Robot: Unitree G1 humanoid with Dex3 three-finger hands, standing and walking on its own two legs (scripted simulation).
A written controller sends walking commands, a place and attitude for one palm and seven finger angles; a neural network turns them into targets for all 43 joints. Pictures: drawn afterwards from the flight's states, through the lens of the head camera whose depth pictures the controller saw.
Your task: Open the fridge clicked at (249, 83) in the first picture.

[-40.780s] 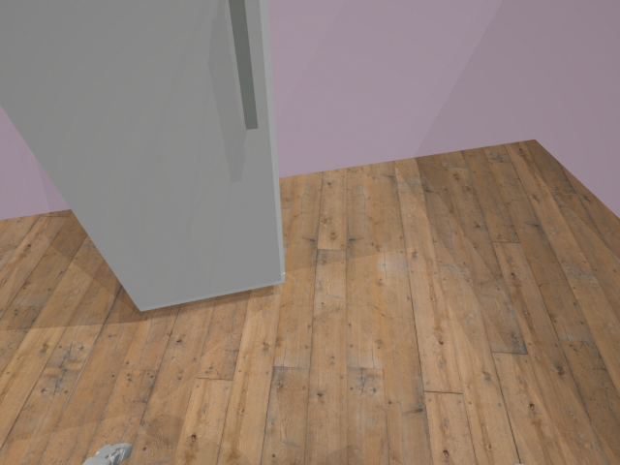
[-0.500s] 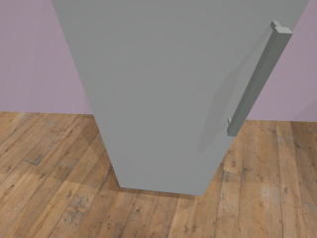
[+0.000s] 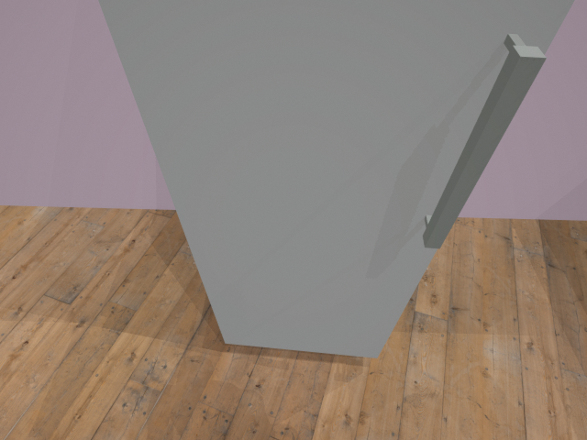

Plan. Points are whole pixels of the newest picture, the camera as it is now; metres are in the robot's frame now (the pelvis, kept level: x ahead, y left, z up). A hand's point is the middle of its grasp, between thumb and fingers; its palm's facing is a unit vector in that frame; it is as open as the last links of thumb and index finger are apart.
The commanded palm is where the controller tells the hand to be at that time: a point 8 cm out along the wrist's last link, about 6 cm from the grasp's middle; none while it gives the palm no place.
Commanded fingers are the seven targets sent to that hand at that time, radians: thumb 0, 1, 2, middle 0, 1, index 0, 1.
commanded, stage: look again from close up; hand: right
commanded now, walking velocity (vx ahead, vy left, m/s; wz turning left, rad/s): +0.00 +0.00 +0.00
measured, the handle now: (464, 161) +0.45 -0.20 +0.16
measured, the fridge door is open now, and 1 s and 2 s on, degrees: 4 4 4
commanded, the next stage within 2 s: raise the hand to about handle height in 0.18 s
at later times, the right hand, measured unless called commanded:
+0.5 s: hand (449, 388) +0.20 -0.17 +0.01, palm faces +0.23 +0.96 -0.17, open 7.5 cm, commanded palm +0.10 -0.21 -0.04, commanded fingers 0.00 -0.62 -0.78 0.22 0.48 0.22 0.48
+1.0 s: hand (448, 399) +0.18 -0.16 +0.04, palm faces -0.04 +0.99 -0.11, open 10.4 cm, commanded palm +0.13 -0.24 +0.05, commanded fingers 0.00 -0.04 -0.53 0.26 0.86 0.26 0.86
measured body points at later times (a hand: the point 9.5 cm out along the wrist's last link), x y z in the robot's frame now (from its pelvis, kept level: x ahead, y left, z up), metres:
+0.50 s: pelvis -0.02 +0.01 -0.01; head -0.03 +0.05 +0.43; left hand +0.09 +0.27 -0.13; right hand +0.18 -0.22 +0.02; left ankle -0.03 +0.09 -0.74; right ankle -0.03 -0.06 -0.74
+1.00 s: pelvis -0.05 +0.05 -0.04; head -0.02 +0.06 +0.41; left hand +0.16 +0.25 -0.13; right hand +0.17 -0.21 +0.05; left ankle -0.03 +0.09 -0.74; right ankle -0.03 -0.06 -0.74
